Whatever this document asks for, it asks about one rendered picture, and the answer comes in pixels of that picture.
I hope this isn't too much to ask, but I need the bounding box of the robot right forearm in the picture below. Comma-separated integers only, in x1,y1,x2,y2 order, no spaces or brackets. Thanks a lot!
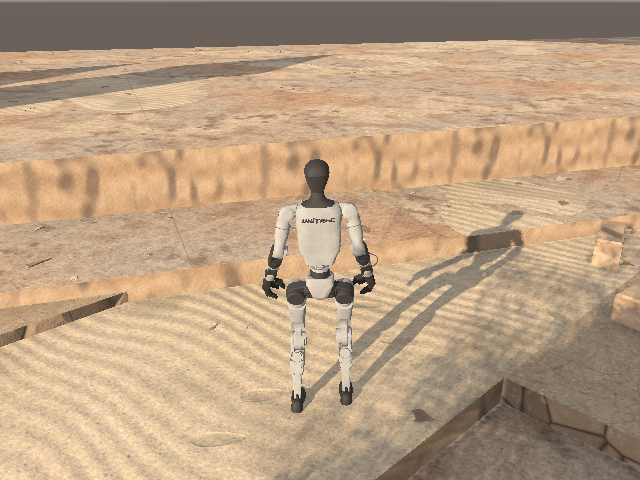
355,241,373,277

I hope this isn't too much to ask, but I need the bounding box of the robot right upper arm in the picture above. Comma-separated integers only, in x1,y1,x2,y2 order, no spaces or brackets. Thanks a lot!
339,202,366,257

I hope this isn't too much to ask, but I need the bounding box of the right robot foot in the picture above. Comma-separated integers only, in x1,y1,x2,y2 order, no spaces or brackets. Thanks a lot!
339,381,353,406

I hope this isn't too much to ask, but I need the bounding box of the robot right hand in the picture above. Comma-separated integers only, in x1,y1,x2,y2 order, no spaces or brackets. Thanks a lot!
352,274,376,294

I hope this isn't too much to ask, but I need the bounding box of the robot left hand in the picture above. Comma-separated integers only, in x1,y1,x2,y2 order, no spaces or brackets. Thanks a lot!
262,278,285,299

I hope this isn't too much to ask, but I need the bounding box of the robot left forearm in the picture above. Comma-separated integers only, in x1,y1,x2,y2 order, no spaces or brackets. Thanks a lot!
264,244,283,281

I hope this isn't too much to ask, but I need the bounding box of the robot left upper arm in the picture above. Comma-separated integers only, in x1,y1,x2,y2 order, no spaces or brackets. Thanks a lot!
272,203,297,259

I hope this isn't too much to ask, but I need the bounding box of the humanoid robot head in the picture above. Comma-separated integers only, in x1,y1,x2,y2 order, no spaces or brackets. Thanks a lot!
301,159,335,208

